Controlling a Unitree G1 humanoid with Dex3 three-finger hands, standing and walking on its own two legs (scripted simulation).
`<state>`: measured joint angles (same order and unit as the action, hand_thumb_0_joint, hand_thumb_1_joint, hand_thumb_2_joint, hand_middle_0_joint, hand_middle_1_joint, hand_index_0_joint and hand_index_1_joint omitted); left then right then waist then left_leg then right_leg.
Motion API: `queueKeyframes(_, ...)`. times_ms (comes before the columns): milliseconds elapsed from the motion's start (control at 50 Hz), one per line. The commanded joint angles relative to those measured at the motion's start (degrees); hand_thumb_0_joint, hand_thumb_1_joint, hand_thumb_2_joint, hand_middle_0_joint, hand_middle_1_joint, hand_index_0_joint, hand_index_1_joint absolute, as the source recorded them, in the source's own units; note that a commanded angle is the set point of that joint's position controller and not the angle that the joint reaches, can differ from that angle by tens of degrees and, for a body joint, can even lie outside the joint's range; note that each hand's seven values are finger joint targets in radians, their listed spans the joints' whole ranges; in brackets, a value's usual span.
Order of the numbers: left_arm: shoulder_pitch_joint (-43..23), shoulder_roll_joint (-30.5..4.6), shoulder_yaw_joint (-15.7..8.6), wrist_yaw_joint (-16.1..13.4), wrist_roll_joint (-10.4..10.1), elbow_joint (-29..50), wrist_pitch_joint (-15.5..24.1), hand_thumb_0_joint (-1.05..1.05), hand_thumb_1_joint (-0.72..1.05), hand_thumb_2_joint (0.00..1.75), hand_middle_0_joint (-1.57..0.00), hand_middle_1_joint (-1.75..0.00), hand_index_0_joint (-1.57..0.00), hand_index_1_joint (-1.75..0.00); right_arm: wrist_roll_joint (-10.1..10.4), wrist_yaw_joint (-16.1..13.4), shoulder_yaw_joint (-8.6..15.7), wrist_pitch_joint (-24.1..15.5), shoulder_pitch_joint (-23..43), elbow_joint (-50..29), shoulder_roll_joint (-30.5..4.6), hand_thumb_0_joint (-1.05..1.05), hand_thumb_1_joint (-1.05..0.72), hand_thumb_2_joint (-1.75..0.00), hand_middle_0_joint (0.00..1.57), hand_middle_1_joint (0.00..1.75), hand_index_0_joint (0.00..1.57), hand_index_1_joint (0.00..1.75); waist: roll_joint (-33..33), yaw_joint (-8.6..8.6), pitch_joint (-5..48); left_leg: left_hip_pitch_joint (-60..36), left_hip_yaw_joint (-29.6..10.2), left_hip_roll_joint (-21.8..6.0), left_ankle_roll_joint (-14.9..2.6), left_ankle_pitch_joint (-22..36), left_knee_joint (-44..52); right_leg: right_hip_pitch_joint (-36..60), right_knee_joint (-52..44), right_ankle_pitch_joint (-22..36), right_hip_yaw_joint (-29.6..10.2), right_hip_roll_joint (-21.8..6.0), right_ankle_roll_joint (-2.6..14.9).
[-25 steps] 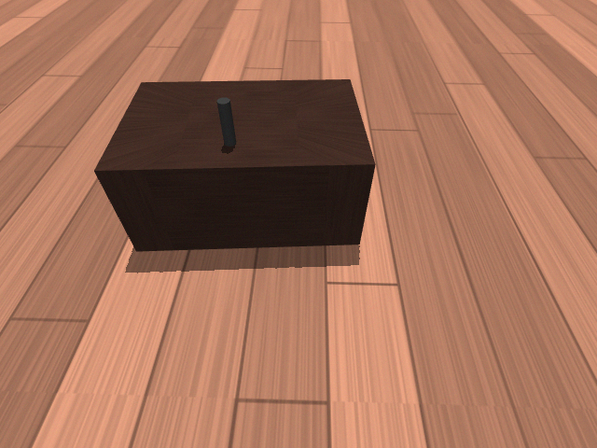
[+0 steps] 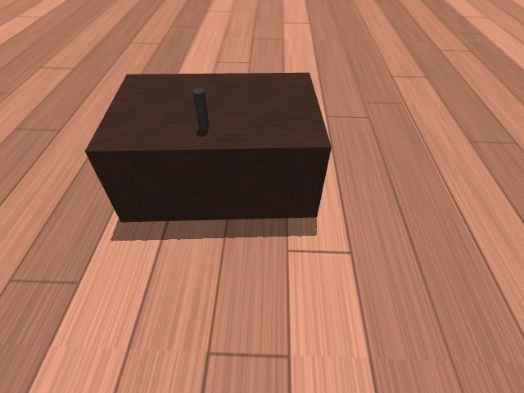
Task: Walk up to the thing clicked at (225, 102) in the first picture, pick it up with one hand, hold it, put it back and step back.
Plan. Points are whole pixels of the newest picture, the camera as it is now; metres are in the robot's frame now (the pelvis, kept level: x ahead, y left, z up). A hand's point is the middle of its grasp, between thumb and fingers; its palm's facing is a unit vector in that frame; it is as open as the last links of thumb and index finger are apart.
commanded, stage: stand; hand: left
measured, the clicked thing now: (201, 110) +1.22 +0.27 -0.25
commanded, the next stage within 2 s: walk up in 0.62 s
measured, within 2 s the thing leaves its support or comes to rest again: neither
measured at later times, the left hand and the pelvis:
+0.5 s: hand out of the picture +0.07 +0.25 -0.16, palm faces -0.03 -0.94 -0.34, open 7.4 cm; pelvis +0.00 +0.00 +0.00, yaw +0 degrees
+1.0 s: hand out of the picture +0.07 +0.36 -0.18, palm faces +0.07 -0.93 -0.36, open 7.4 cm; pelvis +0.09 +0.06 -0.03, yaw +4 degrees
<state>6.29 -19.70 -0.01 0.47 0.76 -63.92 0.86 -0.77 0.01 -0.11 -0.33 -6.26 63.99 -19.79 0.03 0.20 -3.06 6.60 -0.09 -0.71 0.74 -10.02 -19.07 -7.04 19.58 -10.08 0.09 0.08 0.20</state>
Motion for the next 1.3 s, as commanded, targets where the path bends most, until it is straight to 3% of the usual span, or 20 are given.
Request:
queueKeyframes(0, -2.09, -12.11, -2.04, -0.92, -0.16, 3.41, 1.08, 0.00, 0.90, 0.90, -0.20, -0.30, -0.20, -0.30, 0.28, -0.48, 2.30, -1.46, 2.44, -3.11, -12.03, 0.00, -0.90, -0.90, 0.20, 0.30, 0.20, 0.30, -0.31, -0.48, 3.98, -0.60, -5.54, -6.59, -2.22, 3.38, 3.45, 0.02, -3.69, 4.21, -5.77, -6.95, 1.32)
queueKeyframes(580, -1.47, -12.34, -1.90, -0.98, -0.24, 3.36, 1.21, 0.00, 0.90, 0.90, -0.20, -0.30, -0.20, -0.30, 0.32, -0.36, 2.22, -1.38, 1.74, -3.24, -12.23, 0.00, -0.90, -0.90, 0.20, 0.30, 0.20, 0.30, -0.04, -0.22, 4.50, -1.10, -5.44, -6.21, -2.01, 5.17, 2.98, 0.22, -3.95, 6.03, -5.74, -7.32, 1.37)
queueKeyframes(600, 1.67, -17.39, -5.90, 0.66, 0.95, 5.99, 1.94, 0.00, 0.90, 0.90, -0.20, -0.30, -0.20, -0.30, -0.47, 1.09, 5.63, -2.15, -2.91, -5.57, -16.48, 0.00, -0.90, -0.90, 0.20, 0.30, 0.20, 0.30, 1.12, -0.34, 10.18, -0.08, -6.70, -4.04, -6.16, -22.30, -1.71, 3.53, 0.93, -21.70, -4.48, -4.48, 3.52)
queueKeyframes(620, 2.72, -17.41, -6.29, 1.14, 1.42, 5.67, 1.97, 0.00, 0.90, 0.90, -0.20, -0.30, -0.20, -0.30, -0.99, 1.66, 6.00, -2.15, -2.23, -5.76, -17.19, 0.00, -0.90, -0.90, 0.20, 0.30, 0.20, 0.30, -0.74, -1.36, 5.64, 6.96, -8.53, -4.66, -6.92, -30.84, -2.20, 0.47, 2.16, -30.23, -7.06, -5.87, 4.79)
queueKeyframes(660, 4.85, -17.65, -7.10, 1.63, 1.74, 6.19, 2.16, 0.00, 0.90, 0.90, -0.20, -0.30, -0.20, -0.30, -1.29, 2.29, 5.87, -1.99, 2.75, -8.52, -15.31, 0.00, -0.90, -0.90, 0.20, 0.30, 0.20, 0.30, 1.71, -3.67, -1.13, 19.72, -6.08, -2.70, -5.78, -28.25, -7.82, 1.66, -2.26, -34.90, -13.40, -9.64, 7.16)
queueKeyframes(680, 7.69, -18.88, -7.81, 1.51, 1.70, 6.10, 2.47, 0.00, 0.90, 0.90, -0.20, -0.30, -0.20, -0.30, -1.32, 2.44, 5.73, -2.06, 5.41, -10.24, -13.04, 0.00, -0.90, -0.90, 0.20, 0.30, 0.20, 0.30, 6.95, -5.78, -3.79, 28.65, -0.13, 0.26, -3.63, -20.34, -16.26, 8.21, -8.93, -36.53, -19.48, -14.91, 10.10)
queueKeyframes(700, 10.09, -20.34, -8.60, 1.29, 2.22, 6.39, 3.05, 0.00, 0.90, 0.90, -0.20, -0.30, -0.20, -0.30, -1.63, 2.24, 5.96, -2.35, 8.02, -11.54, -12.93, 0.00, -0.90, -0.90, 0.20, 0.30, 0.20, 0.30, 8.42, -8.16, -5.73, 35.67, -1.35, -0.80, -2.72, -17.46, -25.70, 11.69, -13.47, -29.74, -26.86, -21.96, 13.64)
queueKeyframes(740, 9.76, -20.42, -8.94, 1.21, 1.92, 7.80, 3.52, 0.00, 0.90, 0.90, -0.20, -0.30, -0.20, -0.30, -1.12, 2.25, 6.31, -3.09, 5.31, -11.83, -13.62, 0.00, -0.90, -0.90, 0.20, 0.30, 0.20, 0.30, 4.95, -6.90, -5.11, 35.69, -5.28, -3.09, -2.71, -17.02, -26.71, 14.25, -12.51, -19.10, -26.08, -22.94, 15.56)
queueKeyframes(800, 2.49, -19.43, -8.58, 1.61, 1.80, 11.26, 3.38, 0.00, 0.90, 0.90, -0.20, -0.30, -0.20, -0.30, -0.96, 3.72, 7.38, -2.90, -1.16, -11.07, -14.27, 0.00, -0.90, -0.90, 0.20, 0.30, 0.20, 0.30, 8.11, -2.16, -1.69, 24.68, -2.70, -4.28, -1.69, -16.00, -24.10, 6.30, -12.45, -24.89, -14.64, -17.14, 12.13)
queueKeyframes(840, -0.77, -19.69, -8.43, 2.11, 1.93, 13.61, 3.41, 0.00, 0.90, 0.90, -0.20, -0.30, -0.20, -0.30, -0.64, 4.18, 7.69, -2.99, -3.84, -11.14, -14.38, 0.00, -0.90, -0.90, 0.20, 0.30, 0.20, 0.30, 10.90, -0.22, -2.33, 15.92, -1.33, -4.80, -1.56, -11.06, -19.59, -1.72, -11.17, -21.34, -10.55, -15.78, 10.95)
queueKeyframes(860, -0.21, -19.00, -8.08, 2.34, 1.63, 13.87, 3.28, 0.00, 0.90, 0.90, -0.20, -0.30, -0.20, -0.30, -0.74, 4.27, 7.75, -3.16, -3.56, -11.42, -14.11, 0.00, -0.90, -0.90, 0.20, 0.30, 0.20, 0.30, 9.64, -0.35, -2.39, 12.69, 0.45, -3.63, -1.14, -8.39, -16.24, -4.30, -9.19, -18.91, -7.11, -13.67, 10.17)
queueKeyframes(920, 0.00, -16.63, -7.08, 2.80, 1.20, 14.35, 2.69, 0.00, 0.90, 0.90, -0.20, -0.30, -0.20, -0.30, -1.45, 3.51, 9.36, -3.42, -14.42, -8.42, -14.60, 0.00, -0.90, -0.90, 0.20, 0.30, 0.20, 0.30, 2.27, 5.21, 1.63, -7.96, 5.49, 0.50, -1.08, 1.45, -11.59, -15.81, 7.22, -13.24, 1.26, -8.48, 7.42)
queueKeyframes(940, 2.98, -14.11, -6.25, 2.90, 1.29, 14.50, 2.44, 0.00, 0.90, 0.90, -0.20, -0.30, -0.20, -0.30, -1.61, 2.81, 10.53, -3.70, -19.89, -7.44, -17.00, 0.00, -0.90, -0.90, 0.20, 0.30, 0.20, 0.30, -6.32, 7.61, 5.10, -17.79, 2.56, 0.28, -2.96, -5.62, -10.05, -22.12, 21.35, -10.86, 3.95, -5.54, 6.39)
queueKeyframes(960, 6.26, -9.56, -4.90, 2.87, 1.09, 14.82, 2.28, 0.00, 0.90, 0.90, -0.20, -0.30, -0.20, -0.30, -2.55, 1.87, 11.53, -3.90, -23.85, -7.62, -21.83, 0.00, -0.90, -0.90, 0.20, 0.30, 0.20, 0.30, -20.17, 8.54, 5.43, -19.36, -17.30, -11.05, -6.28, -26.06, -0.63, -32.21, 39.63, -24.67, 4.23, 1.42, 4.16)
queueKeyframes(980, 7.64, -11.88, -5.29, 2.47, 0.65, 15.18, 1.83, 0.00, 0.90, 0.90, -0.20, -0.30, -0.20, -0.30, -2.05, 1.76, 11.33, -4.41, -19.32, -10.64, -25.49, 0.00, -0.90, -0.90, 0.20, 0.30, 0.20, 0.30, -16.06, 6.27, 4.89, -10.59, -42.06, -21.42, -11.01, -44.43, 11.48, -33.24, 46.73, -23.83, -3.73, 3.41, 3.41)
queueKeyframes(1000, 8.09, -17.25, -6.09, 2.04, 0.69, 14.38, 1.35, 0.00, 0.90, 0.90, -0.20, -0.30, -0.20, -0.30, -0.20, 2.04, 11.32, -4.28, -12.71, -12.79, -26.18, 0.00, -0.90, -0.90, 0.20, 0.30, 0.20, 0.30, -11.78, 3.92, 0.45, -2.77, -43.19, -24.70, -14.77, -47.27, 13.92, -30.33, 47.58, -21.90, -7.84, -1.34, 3.64)
queueKeyframes(1020, 7.39, -18.30, -5.95, 1.94, 0.52, 13.92, 1.64, 0.00, 0.90, 0.90, -0.20, -0.30, -0.20, -0.30, -0.11, 1.98, 10.61, -4.24, -10.20, -13.42, -24.72, 0.00, -0.90, -0.90, 0.20, 0.30, 0.20, 0.30, -7.75, 2.83, -2.55, 1.32, -38.81, -23.34, -14.65, -41.74, 12.64, -29.40, 47.84, -18.58, -8.51, -2.82, 3.44)
queueKeyframes(1080, 13.43, -18.05, -6.63, 2.65, -0.41, 10.20, 1.54, 0.00, 0.90, 0.90, -0.20, -0.30, -0.20, -0.30, 0.13, 1.74, 8.45, -5.42, -7.66, -14.98, -19.07, 0.00, -0.90, -0.90, 0.20, 0.30, 0.20, 0.30, -6.82, -0.78, -4.53, 6.04, -17.78, -14.40, -8.69, -25.57, 10.01, -24.69, 41.12, -7.80, -7.62, -4.85, 2.18)
queueKeyframes(1200, 8.70, -16.18, -6.68, 4.21, 0.68, 13.73, 1.28, 0.00, 0.90, 0.90, -0.20, -0.30, -0.20, -0.30, 0.32, 1.87, 8.53, -6.37, -10.52, -16.45, -18.80, 0.00, -0.90, -0.90, 0.20, 0.30, 0.20, 0.30, -6.56, 0.42, -4.40, 3.55, -10.41, -14.65, -11.92, -17.04, 12.01, -25.77, 29.94, -1.06, -4.10, -6.14, -1.32)
queueKeyframes(1280, 1.31, -14.40, -6.17, 4.90, 0.72, 17.08, 1.71, 0.00, 0.90, 0.90, -0.20, -0.30, -0.20, -0.30, 0.54, 1.74, 8.43, -6.25, -14.68, -16.25, -18.76, 0.00, -0.90, -0.90, 0.20, 0.30, 0.20, 0.30, -5.14, 3.36, -4.33, -2.30, -7.27, -13.02, -9.93, -8.59, 10.52, -27.57, 21.31, 3.32, -1.59, -6.22, -0.27)
